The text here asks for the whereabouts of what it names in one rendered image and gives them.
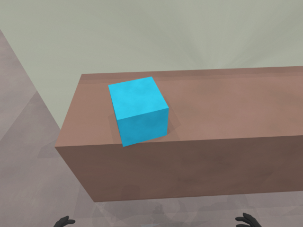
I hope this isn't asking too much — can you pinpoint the right robot hand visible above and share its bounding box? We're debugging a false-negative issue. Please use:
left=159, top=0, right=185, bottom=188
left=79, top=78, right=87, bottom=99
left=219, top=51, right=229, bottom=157
left=235, top=213, right=262, bottom=227

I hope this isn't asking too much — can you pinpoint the carton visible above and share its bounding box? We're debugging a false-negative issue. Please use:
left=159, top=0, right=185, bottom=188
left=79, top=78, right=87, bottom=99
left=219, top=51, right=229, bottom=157
left=108, top=77, right=169, bottom=147

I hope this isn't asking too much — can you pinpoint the pedestal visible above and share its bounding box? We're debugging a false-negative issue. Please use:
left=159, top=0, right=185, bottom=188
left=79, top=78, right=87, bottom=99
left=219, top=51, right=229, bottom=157
left=54, top=66, right=303, bottom=202

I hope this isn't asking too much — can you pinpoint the left robot hand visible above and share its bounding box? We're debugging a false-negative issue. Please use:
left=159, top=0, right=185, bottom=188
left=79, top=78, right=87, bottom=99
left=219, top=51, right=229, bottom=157
left=54, top=216, right=75, bottom=227

